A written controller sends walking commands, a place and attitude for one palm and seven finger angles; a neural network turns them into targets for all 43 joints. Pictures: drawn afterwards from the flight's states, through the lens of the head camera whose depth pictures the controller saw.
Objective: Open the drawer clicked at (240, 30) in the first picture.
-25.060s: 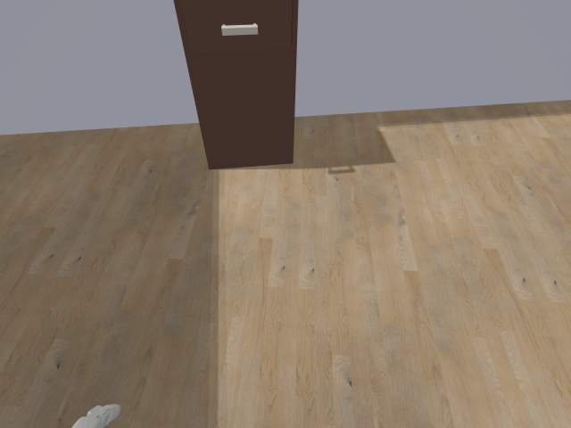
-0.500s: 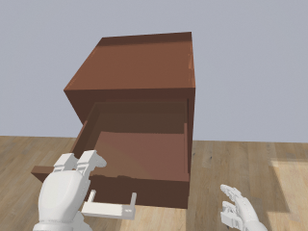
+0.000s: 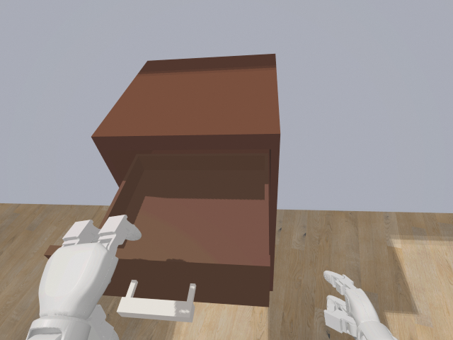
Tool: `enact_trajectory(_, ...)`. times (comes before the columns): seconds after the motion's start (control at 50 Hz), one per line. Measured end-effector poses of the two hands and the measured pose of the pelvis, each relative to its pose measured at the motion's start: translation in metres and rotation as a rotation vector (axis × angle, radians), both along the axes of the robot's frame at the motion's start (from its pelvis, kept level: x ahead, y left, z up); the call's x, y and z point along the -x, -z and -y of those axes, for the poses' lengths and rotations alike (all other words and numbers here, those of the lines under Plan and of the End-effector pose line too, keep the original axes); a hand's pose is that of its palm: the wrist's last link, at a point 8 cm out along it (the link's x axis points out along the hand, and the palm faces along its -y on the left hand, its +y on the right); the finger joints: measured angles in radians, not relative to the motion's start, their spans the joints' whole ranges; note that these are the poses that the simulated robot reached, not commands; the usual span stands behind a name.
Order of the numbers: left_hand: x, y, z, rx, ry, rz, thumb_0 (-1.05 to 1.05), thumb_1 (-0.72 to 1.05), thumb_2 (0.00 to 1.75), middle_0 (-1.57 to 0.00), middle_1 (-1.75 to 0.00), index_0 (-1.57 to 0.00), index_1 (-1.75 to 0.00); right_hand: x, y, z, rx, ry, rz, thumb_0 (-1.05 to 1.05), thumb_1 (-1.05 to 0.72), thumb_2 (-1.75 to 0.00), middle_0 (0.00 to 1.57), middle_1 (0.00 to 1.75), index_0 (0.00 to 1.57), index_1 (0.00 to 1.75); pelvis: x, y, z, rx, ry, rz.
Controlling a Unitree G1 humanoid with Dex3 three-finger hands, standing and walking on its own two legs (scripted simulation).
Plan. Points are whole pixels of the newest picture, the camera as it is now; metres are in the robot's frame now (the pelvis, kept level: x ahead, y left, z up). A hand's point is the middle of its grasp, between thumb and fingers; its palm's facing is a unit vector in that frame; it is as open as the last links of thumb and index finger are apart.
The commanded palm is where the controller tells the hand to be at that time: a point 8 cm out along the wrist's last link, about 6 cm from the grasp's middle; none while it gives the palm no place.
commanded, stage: draw the hand back to the body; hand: left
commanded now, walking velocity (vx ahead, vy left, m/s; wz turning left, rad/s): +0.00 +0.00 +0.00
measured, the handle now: (159, 297) +0.20 +0.18 -0.04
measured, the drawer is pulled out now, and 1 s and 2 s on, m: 0.29 0.29 0.29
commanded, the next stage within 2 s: step back with the hand held close in 1.42 s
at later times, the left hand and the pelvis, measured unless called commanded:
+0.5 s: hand (90, 273) +0.16 +0.23 +0.12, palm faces +0.20 -0.59 -0.78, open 13.8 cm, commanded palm +0.12 +0.25 +0.18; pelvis +0.00 +0.01 +0.01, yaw +2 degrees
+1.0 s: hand (70, 244) +0.18 +0.25 +0.16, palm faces +0.37 -0.83 -0.41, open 10.6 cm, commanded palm +0.13 +0.30 +0.19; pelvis +0.02 +0.02 +0.01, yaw +4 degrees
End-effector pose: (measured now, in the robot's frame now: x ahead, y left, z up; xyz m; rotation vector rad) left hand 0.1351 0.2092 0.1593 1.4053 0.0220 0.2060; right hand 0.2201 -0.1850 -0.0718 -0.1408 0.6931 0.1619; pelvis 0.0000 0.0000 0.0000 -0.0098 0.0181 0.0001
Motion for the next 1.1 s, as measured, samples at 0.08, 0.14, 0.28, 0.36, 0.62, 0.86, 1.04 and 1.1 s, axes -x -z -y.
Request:
enact_trajectory(0.08,-0.001,-0.003,-0.005,0.011,-0.015,-0.014,0.0,-0.49,0.3,-0.32,-1.2,-0.32,-1.2,0.001,0.0,0.004,0.005,0.017,-0.005,0.01,-0.91,-0.9,0.2,0.3,0.2,0.3,0.0,-0.002,0.0,0.0,-0.006,0.005)
enact_trajectory(0.14,-0.001,-0.003,-0.007,0.015,-0.01,-0.03,0.0,-0.49,0.3,-0.32,-1.2,-0.32,-1.2,0.002,-0.001,0.006,0.016,0.023,-0.007,0.01,-0.91,-0.9,0.2,0.3,0.2,0.3,0.0,-0.003,0.0,-0.001,-0.007,0.005)
enact_trajectory(0.28,0.001,-0.006,-0.013,-0.009,0.007,-0.042,0.0,-0.49,0.3,-0.32,-1.2,-0.32,-1.2,0.002,-0.003,0.009,0.038,0.031,-0.007,0.01,-0.91,-0.9,0.2,0.3,0.2,0.3,-0.001,-0.005,-0.001,0.001,-0.004,0.003)
enact_trajectory(0.36,0.003,-0.01,-0.023,-0.023,-0.003,-0.033,0.0,-0.49,0.3,-0.32,-1.2,-0.32,-1.2,0.001,-0.004,0.008,0.049,0.035,-0.01,0.01,-0.91,-0.9,0.2,0.3,0.2,0.3,-0.002,-0.006,-0.003,0.003,-0.008,0.004)
enact_trajectory(0.62,-0.002,0.001,-0.044,0.958,-0.042,0.225,0.0,-0.39,0.35,-0.31,-1.13,-0.31,-1.13,0.013,-0.016,-0.007,0.094,0.091,0.1,0.01,-0.91,-0.9,0.2,0.3,0.2,0.3,-0.011,-0.009,-0.009,0.002,-0.059,0.06)
enact_trajectory(0.86,-0.018,-0.022,-0.069,0.95,-0.005,0.313,0.0,-0.03,0.51,-0.27,-0.89,-0.27,-0.9,0.012,-0.008,-0.008,0.098,0.098,0.049,0.01,-0.9,-0.9,0.2,0.3,0.2,0.3,-0.019,-0.013,-0.016,0.005,-0.061,0.05)
enact_trajectory(1.04,-0.006,-0.026,-0.08,0.911,-0.048,0.308,0.0,0.28,0.64,-0.25,-0.69,-0.25,-0.7,0.003,-0.013,-0.003,0.113,0.103,0.062,0.01,-0.91,-0.9,0.2,0.3,0.2,0.3,-0.019,-0.015,-0.017,0.007,-0.07,0.048)
enact_trajectory(1.1,-0.002,-0.03,-0.087,0.893,-0.067,0.337,0.0,0.38,0.68,-0.25,-0.62,-0.25,-0.63,0.0,-0.014,-0.004,0.111,0.102,0.065,0.01,-0.91,-0.9,0.2,0.3,0.2,0.3,-0.017,-0.015,-0.016,0.006,-0.073,0.053)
